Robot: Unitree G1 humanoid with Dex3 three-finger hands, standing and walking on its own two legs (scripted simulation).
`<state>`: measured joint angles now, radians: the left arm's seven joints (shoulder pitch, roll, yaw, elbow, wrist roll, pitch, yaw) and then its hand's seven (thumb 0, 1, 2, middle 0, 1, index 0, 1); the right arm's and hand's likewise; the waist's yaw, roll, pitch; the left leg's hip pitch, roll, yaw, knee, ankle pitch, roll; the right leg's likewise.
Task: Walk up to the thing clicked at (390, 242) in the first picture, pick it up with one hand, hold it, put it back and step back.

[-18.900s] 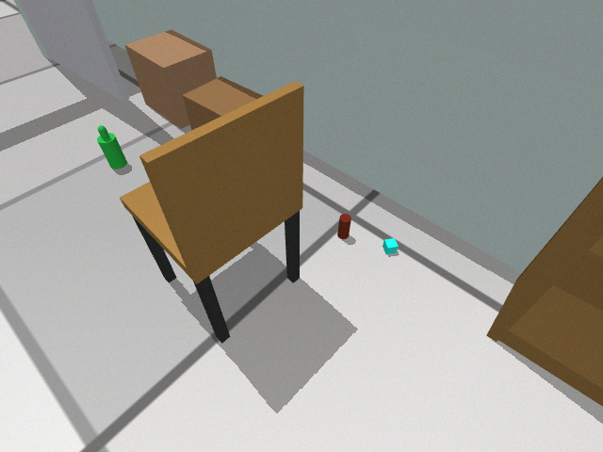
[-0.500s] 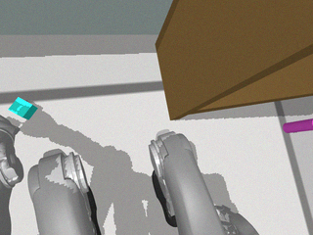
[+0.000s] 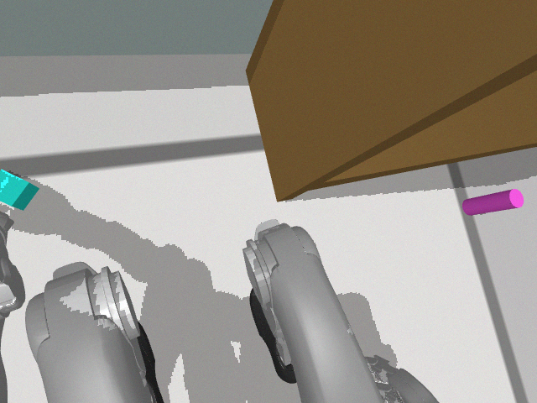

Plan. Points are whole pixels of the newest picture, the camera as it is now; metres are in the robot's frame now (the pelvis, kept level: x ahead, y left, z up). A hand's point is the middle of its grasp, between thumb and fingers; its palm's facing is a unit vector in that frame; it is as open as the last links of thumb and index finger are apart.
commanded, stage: rise first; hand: left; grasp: from above
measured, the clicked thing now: (12, 190) +0.46 +0.33 -0.29
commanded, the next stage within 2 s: none
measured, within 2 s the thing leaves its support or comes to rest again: neither
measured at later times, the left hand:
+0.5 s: hand out of the picture +0.43 +0.35 -0.19, palm faces -0.21 -0.36 -0.91, open 13.8 cm
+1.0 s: hand out of the picture +0.42 +0.35 -0.18, palm faces -0.22 -0.35 -0.91, open 14.0 cm
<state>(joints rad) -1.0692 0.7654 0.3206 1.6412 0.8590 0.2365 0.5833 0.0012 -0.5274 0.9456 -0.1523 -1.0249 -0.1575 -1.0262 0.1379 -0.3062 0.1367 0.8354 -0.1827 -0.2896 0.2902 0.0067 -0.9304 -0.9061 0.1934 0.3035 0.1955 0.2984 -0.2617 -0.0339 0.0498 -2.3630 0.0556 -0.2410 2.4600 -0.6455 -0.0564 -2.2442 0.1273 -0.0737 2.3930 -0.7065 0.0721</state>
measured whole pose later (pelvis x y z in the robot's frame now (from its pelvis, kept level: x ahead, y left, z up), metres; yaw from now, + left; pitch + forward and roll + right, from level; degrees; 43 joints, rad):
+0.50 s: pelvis +0.00 +0.00 +0.00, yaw -1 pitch +30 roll -10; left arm -1.07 0.80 0.32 1.65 0.86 0.24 0.59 0.00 -0.52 0.93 -0.16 -1.02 -0.17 -1.02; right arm 0.14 -0.31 0.16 0.82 -0.18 -0.31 0.31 0.01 -0.93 -0.91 0.19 0.30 0.20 0.30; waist -0.28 -0.05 0.07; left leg -2.35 0.06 -0.26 2.47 -0.66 -0.06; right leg -2.23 0.13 -0.09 2.38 -0.71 0.08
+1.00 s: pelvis +0.00 +0.00 +0.00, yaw -1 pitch +30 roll -10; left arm -1.07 0.78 0.30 1.65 0.85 0.24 0.60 0.00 -0.54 0.95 -0.13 -1.05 -0.14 -1.05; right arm 0.14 -0.31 0.16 0.83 -0.18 -0.33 0.32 0.01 -0.93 -0.91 0.19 0.30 0.20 0.30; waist -0.27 -0.04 0.06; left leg -2.35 0.05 -0.26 2.46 -0.65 -0.06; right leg -2.22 0.13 -0.09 2.38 -0.71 0.07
